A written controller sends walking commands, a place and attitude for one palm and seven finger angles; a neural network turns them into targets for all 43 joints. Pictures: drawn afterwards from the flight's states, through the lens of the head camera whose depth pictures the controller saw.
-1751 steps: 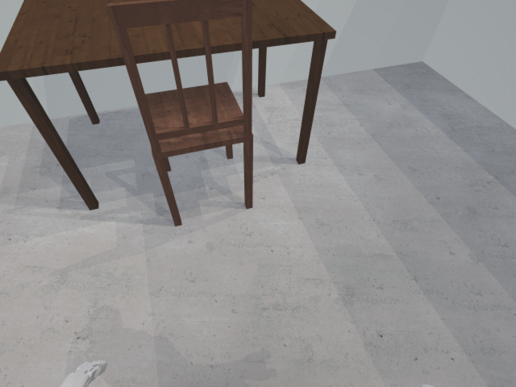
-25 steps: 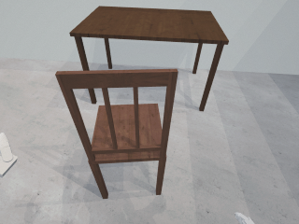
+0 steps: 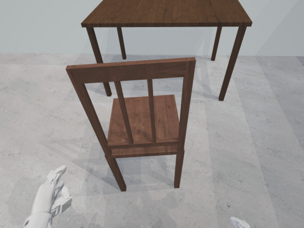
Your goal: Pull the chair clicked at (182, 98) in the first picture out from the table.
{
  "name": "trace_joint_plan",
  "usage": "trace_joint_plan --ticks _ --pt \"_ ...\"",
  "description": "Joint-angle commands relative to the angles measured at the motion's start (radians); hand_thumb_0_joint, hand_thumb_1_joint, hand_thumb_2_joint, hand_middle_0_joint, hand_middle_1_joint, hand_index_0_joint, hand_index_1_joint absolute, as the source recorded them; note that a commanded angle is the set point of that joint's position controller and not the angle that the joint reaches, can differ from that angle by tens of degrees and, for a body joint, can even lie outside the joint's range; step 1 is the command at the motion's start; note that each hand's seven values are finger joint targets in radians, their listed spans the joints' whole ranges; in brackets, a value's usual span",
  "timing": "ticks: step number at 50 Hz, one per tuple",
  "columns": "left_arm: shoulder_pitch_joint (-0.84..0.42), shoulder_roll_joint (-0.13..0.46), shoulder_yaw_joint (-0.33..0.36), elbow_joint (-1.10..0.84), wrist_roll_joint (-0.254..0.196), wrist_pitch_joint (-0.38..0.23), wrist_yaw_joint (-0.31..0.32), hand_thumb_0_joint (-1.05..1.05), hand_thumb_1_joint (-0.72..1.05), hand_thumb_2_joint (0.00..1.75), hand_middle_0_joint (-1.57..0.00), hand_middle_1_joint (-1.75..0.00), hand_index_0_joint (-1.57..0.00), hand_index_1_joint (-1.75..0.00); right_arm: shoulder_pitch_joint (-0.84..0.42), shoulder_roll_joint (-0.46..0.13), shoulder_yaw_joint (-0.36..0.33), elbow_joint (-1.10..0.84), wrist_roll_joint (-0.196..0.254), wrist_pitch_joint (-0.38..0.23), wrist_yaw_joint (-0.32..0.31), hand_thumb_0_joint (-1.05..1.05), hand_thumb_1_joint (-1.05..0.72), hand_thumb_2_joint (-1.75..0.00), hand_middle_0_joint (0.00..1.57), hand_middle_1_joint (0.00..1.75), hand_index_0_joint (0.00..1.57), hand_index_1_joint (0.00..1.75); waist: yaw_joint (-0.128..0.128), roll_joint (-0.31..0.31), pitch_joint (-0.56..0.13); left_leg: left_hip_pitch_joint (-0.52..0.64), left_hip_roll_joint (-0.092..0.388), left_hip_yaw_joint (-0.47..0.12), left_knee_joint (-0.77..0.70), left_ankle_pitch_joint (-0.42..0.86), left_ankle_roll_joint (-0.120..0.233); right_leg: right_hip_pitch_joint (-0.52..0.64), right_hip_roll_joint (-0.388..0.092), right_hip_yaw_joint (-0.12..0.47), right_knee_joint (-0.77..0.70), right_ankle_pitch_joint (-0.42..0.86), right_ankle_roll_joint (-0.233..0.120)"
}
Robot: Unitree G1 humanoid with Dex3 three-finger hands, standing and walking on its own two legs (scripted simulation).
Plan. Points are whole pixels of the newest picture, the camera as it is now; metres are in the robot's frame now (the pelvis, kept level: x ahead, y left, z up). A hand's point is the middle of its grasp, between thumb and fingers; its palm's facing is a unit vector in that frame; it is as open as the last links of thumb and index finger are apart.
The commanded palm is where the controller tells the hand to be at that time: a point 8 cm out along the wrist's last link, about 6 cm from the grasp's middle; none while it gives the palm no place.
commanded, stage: let the arm hang, fingers relaxed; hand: left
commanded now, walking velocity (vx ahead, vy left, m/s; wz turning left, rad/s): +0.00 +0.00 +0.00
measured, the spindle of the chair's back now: (125, 116) +0.51 +0.13 -0.04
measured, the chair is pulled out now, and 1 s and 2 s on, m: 0.68 0.68 0.68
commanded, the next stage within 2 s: look to check the result in 0.96 s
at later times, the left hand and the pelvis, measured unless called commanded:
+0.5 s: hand out of the picture -0.01 +0.19 -0.15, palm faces +0.02 -0.96 -0.28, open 7.3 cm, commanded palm none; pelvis -0.02 -0.01 +0.01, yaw +0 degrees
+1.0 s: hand out of the picture -0.03 +0.13 -0.16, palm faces +0.04 -0.99 -0.16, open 7.3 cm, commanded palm none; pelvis -0.02 -0.02 +0.01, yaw +0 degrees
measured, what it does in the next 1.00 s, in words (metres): stands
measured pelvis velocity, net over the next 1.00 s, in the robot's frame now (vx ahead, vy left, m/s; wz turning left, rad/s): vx -0.02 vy -0.02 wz -0.01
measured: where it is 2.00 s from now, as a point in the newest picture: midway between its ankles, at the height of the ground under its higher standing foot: outside the picture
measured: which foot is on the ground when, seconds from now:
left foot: down 0.00-1.00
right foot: down 0.00-1.00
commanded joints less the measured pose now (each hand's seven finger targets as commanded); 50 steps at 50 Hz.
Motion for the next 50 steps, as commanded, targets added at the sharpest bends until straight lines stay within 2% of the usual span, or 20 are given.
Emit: trace_joint_plan --ticks 1,2,3,5,6,8,11,13,14,15,18,23,25,28,32,40,43,44,46,50 --pt "0.04 0.07 -0.082 0.156 0.007 -0.011 -0.02 0.0 0.9 0.9 -0.2 -0.3 -0.2 -0.3 0.06 -0.095 -0.019 -0.069 0.009 -0.004 -0.008 0.0 -0.9 -0.9 0.2 0.3 0.2 0.3 0.003 -0.326 -0.117 0.0 0.056 -0.082 -0.061 0.494 0.016 0.25 -0.09 0.113 -0.07 0.481 -0.107" --pt "0.029 0.08 -0.09 0.215 0.002 -0.012 -0.017 0.0 0.9 0.9 -0.2 -0.3 -0.2 -0.3 0.073 -0.09 -0.016 -0.044 0.012 -0.001 -0.01 0.0 -0.9 -0.9 0.2 0.3 0.2 0.3 0.0 -0.296 -0.137 0.034 0.051 -0.076 -0.073 0.482 0.011 0.265 -0.096 0.115 -0.079 0.499 -0.106" --pt "0.021 0.081 -0.098 0.271 -0.004 -0.012 -0.016 0.0 0.9 0.9 -0.2 -0.3 -0.2 -0.3 0.08 -0.092 -0.011 -0.022 0.012 -0.001 -0.012 0.0 -0.9 -0.9 0.2 0.3 0.2 0.3 0.0 -0.209 -0.142 0.063 0.062 -0.079 -0.098 0.508 0.007 0.265 -0.086 0.106 -0.077 0.48 -0.098" --pt "0.019 0.077 -0.117 0.373 -0.014 -0.011 -0.01 0.0 0.9 0.9 -0.2 -0.3 -0.2 -0.3 0.063 -0.088 0.0 0.02 0.01 -0.003 -0.017 0.0 -0.9 -0.9 0.2 0.3 0.2 0.3 0.013 0.046 -0.11 0.084 0.095 -0.099 -0.149 0.621 0.006 0.26 -0.048 0.087 -0.079 0.413 -0.073" --pt "0.027 0.072 -0.124 0.42 -0.018 -0.009 -0.008 0.0 0.9 0.9 -0.2 -0.3 -0.2 -0.3 0.062 -0.081 0.005 0.037 0.011 0.001 -0.02 0.0 -0.9 -0.9 0.2 0.3 0.2 0.3 0.017 0.122 -0.086 0.078 0.103 -0.094 -0.169 0.605 0.006 0.26 -0.035 0.077 -0.099 0.339 -0.065" --pt "0.045 0.05 -0.124 0.499 -0.016 -0.005 -0.005 0.0 0.9 0.9 -0.2 -0.3 -0.2 -0.3 0.081 -0.06 0.007 0.07 0.011 0.007 -0.026 0.0 -0.9 -0.9 0.2 0.3 0.2 0.3 0.021 0.18 -0.05 0.053 0.105 -0.085 -0.197 0.482 0.008 0.27 -0.02 0.065 -0.142 0.225 -0.063" --pt "0.016 0.035 -0.132 0.542 -0.017 0.003 -0.006 0.0 0.9 0.9 -0.2 -0.3 -0.2 -0.3 0.12 -0.047 0.005 0.094 0.012 0.021 -0.026 0.0 -0.9 -0.9 0.2 0.3 0.2 0.3 0.017 0.149 0.027 -0.021 0.11 -0.094 -0.239 0.276 0.018 0.263 -0.015 0.052 -0.187 0.128 -0.061" --pt "0.009 0.03 -0.136 0.578 -0.017 0.004 -0.009 0.0 0.9 0.9 -0.2 -0.3 -0.2 -0.3 0.146 -0.04 0.004 0.111 0.012 0.025 -0.024 0.0 -0.9 -0.9 0.2 0.3 0.2 0.3 0.02 0.081 0.07 -0.064 0.111 -0.105 -0.271 0.15 0.024 0.253 -0.015 0.055 -0.213 0.064 -0.061" --pt "0.0 0.034 -0.139 0.592 -0.018 0.007 -0.01 0.0 0.9 0.9 -0.2 -0.3 -0.2 -0.3 0.16 -0.043 0.003 0.112 0.013 0.03 -0.024 0.0 -0.9 -0.9 0.2 0.3 0.2 0.3 0.019 0.017 0.111 -0.084 0.119 -0.115 -0.29 0.102 0.032 0.236 -0.009 0.05 -0.224 0.04 -0.06" --pt "-0.003 0.03 -0.14 0.606 -0.017 0.008 -0.011 0.0 0.9 0.9 -0.2 -0.3 -0.2 -0.3 0.168 -0.049 0.001 0.121 0.012 0.031 -0.024 0.0 -0.9 -0.9 0.2 0.3 0.2 0.3 0.02 -0.005 0.133 -0.102 0.12 -0.117 -0.298 0.065 0.034 0.224 -0.012 0.056 -0.23 0.017 -0.058" --pt "0.007 0.037 -0.142 0.648 -0.019 0.005 -0.011 0.0 0.9 0.9 -0.2 -0.3 -0.2 -0.3 0.208 -0.044 0.003 0.146 0.013 0.031 -0.022 0.0 -0.9 -0.9 0.2 0.3 0.2 0.3 0.019 -0.089 0.127 -0.092 0.108 -0.108 -0.29 0.03 0.038 0.212 -0.024 0.08 -0.259 -0.033 -0.059" --pt "0.029 0.044 -0.145 0.698 -0.021 0.004 -0.008 0.0 0.9 0.9 -0.2 -0.3 -0.2 -0.3 0.258 -0.023 0.008 0.19 0.013 0.032 -0.021 0.0 -0.9 -0.9 0.2 0.3 0.2 0.3 0.015 -0.128 0.119 -0.065 0.091 -0.085 -0.275 0.009 0.041 0.176 -0.035 0.102 -0.292 -0.114 -0.062" --pt "0.044 0.045 -0.146 0.715 -0.021 0.003 -0.007 0.0 0.9 0.9 -0.2 -0.3 -0.2 -0.3 0.268 -0.014 0.01 0.208 0.012 0.033 -0.02 0.0 -0.9 -0.9 0.2 0.3 0.2 0.3 0.016 -0.091 0.12 -0.06 0.085 -0.076 -0.271 0.002 0.042 0.162 -0.034 0.11 -0.301 -0.138 -0.065" --pt "0.058 0.04 -0.148 0.735 -0.022 0.0 -0.004 0.0 0.9 0.9 -0.2 -0.3 -0.2 -0.3 0.288 0.002 0.014 0.227 0.014 0.033 -0.021 0.0 -0.9 -0.9 0.2 0.3 0.2 0.3 0.013 -0.117 0.117 -0.045 0.082 -0.068 -0.254 0.025 0.039 0.144 -0.039 0.113 -0.304 -0.142 -0.067" --pt "0.073 0.025 -0.152 0.759 -0.023 -0.004 0.0 0.0 0.9 0.9 -0.2 -0.3 -0.2 -0.3 0.302 0.016 0.019 0.249 0.015 0.03 -0.024 0.0 -0.9 -0.9 0.2 0.3 0.2 0.3 0.012 -0.106 0.119 -0.041 0.088 -0.069 -0.252 0.057 0.038 0.14 -0.039 0.113 -0.298 -0.118 -0.072" --pt "0.091 -0.009 -0.157 0.795 -0.024 -0.01 0.004 0.0 0.9 0.9 -0.2 -0.3 -0.2 -0.3 0.303 0.045 0.024 0.276 0.018 0.02 -0.033 0.0 -0.9 -0.9 0.2 0.3 0.2 0.3 0.018 -0.016 0.139 -0.052 0.1 -0.075 -0.265 0.121 0.032 0.163 -0.034 0.095 -0.274 -0.017 -0.077" --pt "0.096 -0.019 -0.157 0.8 -0.022 -0.01 0.004 0.0 0.9 0.9 -0.2 -0.3 -0.2 -0.3 0.302 0.052 0.023 0.276 0.018 0.021 -0.034 0.0 -0.9 -0.9 0.2 0.3 0.2 0.3 0.017 -0.029 0.131 -0.043 0.095 -0.068 -0.261 0.108 0.029 0.16 -0.036 0.099 -0.278 -0.027 -0.077" --pt "0.091 -0.019 -0.158 0.806 -0.022 -0.01 0.004 0.0 0.9 0.9 -0.2 -0.3 -0.2 -0.3 0.303 0.058 0.023 0.28 0.018 0.023 -0.035 0.0 -0.9 -0.9 0.2 0.3 0.2 0.3 0.017 -0.034 0.157 -0.051 0.097 -0.068 -0.267 0.101 0.031 0.153 -0.031 0.092 -0.286 -0.031 -0.078" --pt "0.091 -0.025 -0.155 0.805 -0.021 -0.009 0.004 0.0 0.9 0.9 -0.2 -0.3 -0.2 -0.3 0.309 0.058 0.022 0.282 0.018 0.023 -0.034 0.0 -0.9 -0.9 0.2 0.3 0.2 0.3 0.016 -0.065 0.155 -0.058 0.093 -0.066 -0.261 0.093 0.029 0.155 -0.035 0.097 -0.288 -0.047 -0.075" --pt "0.09 -0.026 -0.155 0.803 -0.021 -0.007 0.005 0.0 0.9 0.9 -0.2 -0.3 -0.2 -0.3 0.31 0.062 0.02 0.283 0.016 0.027 -0.035 0.0 -0.9 -0.9 0.2 0.3 0.2 0.3 0.014 -0.051 0.165 -0.056 0.092 -0.065 -0.261 0.069 0.03 0.137 -0.034 0.1 -0.297 -0.076 -0.075"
